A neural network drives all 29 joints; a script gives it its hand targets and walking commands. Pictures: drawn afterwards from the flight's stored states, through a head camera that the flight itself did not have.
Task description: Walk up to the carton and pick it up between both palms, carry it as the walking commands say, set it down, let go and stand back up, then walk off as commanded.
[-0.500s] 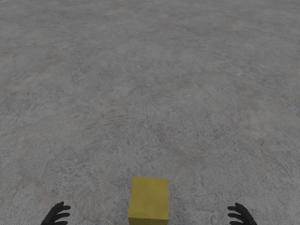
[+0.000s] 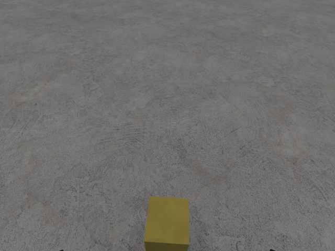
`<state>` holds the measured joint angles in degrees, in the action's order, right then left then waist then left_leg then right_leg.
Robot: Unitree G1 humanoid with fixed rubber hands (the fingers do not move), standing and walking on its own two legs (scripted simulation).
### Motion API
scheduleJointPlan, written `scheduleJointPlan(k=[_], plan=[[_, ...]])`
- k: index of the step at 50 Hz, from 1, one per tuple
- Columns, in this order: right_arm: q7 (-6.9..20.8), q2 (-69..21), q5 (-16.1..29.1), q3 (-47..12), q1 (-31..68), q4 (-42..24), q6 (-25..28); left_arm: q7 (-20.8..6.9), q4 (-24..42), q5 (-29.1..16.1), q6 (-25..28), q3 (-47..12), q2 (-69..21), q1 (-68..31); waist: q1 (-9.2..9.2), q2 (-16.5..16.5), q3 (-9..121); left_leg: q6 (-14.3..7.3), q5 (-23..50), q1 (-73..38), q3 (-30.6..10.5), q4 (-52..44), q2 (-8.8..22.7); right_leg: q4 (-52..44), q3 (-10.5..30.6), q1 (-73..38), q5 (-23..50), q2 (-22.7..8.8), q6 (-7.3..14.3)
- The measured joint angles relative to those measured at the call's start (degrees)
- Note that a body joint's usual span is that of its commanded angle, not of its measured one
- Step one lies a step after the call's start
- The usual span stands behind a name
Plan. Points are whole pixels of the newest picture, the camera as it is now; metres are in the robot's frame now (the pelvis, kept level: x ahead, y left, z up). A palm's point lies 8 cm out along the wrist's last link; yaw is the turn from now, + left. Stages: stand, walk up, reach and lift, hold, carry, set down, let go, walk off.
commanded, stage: stand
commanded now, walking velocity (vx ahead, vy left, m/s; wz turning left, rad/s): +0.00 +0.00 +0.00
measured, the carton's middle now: (167, 227) +0.41 -0.01 -0.65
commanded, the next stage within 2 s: walk off in 1.20 s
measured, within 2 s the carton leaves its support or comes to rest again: neither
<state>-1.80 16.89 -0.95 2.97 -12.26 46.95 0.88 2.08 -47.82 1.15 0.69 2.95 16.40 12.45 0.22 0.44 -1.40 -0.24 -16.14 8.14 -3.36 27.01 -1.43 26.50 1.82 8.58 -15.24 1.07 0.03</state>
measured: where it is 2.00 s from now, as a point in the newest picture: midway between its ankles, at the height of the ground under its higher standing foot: outside the picture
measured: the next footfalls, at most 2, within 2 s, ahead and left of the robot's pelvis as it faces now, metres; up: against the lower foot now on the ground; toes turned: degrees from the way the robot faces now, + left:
none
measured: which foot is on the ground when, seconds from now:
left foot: down 0.00-1.00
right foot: down 0.00-1.00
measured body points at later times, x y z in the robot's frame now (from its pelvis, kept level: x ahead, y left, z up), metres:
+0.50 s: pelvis -0.02 +0.00 +0.00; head -0.02 +0.00 +0.45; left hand +0.07 +0.29 -0.12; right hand +0.07 -0.30 -0.12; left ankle -0.01 +0.12 -0.74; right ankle -0.01 -0.12 -0.74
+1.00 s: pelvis -0.02 +0.00 +0.01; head -0.03 -0.01 +0.46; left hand +0.06 +0.29 -0.12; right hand +0.06 -0.30 -0.12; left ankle -0.01 +0.12 -0.74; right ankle -0.01 -0.12 -0.74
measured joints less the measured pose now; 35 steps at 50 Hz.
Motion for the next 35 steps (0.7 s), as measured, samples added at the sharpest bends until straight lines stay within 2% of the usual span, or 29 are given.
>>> scheduleJointPlan(k=[35], plan=[[-0.2,1.9,0.7,-1.3,0.9,8.1,0.2,-0.3,-7.4,-0.9,0.3,-0.8,1.9,-0.9,-0.02,-0.2,-0.7,0.5,3.9,-1.1,0.3,-4.3,0.4,-3.8,0.3,-0.8,3.8,0.0,0.2]])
